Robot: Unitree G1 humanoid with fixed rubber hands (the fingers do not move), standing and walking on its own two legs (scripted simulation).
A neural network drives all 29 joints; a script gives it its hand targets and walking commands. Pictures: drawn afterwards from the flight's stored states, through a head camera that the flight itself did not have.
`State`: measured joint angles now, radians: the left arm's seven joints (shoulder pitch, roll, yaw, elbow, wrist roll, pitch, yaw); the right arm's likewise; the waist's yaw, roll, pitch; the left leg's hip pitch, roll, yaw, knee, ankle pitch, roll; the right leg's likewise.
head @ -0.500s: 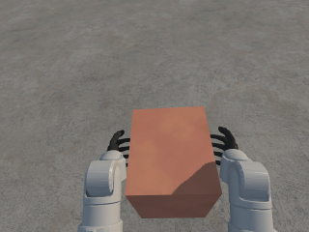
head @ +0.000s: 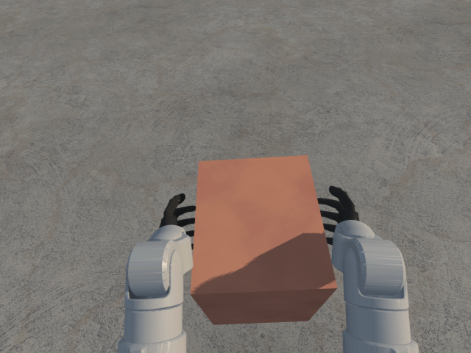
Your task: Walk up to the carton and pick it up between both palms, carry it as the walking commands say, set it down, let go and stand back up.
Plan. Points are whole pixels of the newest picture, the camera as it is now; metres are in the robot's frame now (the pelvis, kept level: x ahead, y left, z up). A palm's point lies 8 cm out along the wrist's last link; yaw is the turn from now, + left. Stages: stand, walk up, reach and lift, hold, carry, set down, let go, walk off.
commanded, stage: carry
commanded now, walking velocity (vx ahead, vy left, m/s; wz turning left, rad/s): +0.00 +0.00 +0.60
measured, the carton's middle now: (257, 246) +0.33 +0.01 -0.01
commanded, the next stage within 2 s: hold in 1.80 s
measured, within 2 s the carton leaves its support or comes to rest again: neither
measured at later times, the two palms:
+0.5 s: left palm (100, 315) +0.18 +0.21 +0.08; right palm (295, 267) +0.25 -0.04 +0.10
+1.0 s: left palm (113, 330) +0.16 +0.18 +0.10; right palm (327, 297) +0.21 -0.07 +0.10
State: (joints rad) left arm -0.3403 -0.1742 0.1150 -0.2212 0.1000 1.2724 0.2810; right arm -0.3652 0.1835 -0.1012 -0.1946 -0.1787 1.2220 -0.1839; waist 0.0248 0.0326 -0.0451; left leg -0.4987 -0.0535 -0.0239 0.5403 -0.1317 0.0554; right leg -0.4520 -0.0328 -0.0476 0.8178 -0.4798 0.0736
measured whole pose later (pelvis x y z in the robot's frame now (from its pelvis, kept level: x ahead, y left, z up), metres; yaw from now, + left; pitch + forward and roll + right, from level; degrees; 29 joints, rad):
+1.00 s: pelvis -0.11 +0.01 +0.01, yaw +10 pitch +2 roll +0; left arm -0.38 -0.19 0.13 -0.07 0.17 1.30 0.27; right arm -0.39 0.19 -0.14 -0.06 -0.16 1.25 -0.25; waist -0.01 0.02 -0.11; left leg -0.39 0.03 0.05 0.51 -0.16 0.01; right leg -0.36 -0.07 -0.13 0.52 -0.20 0.01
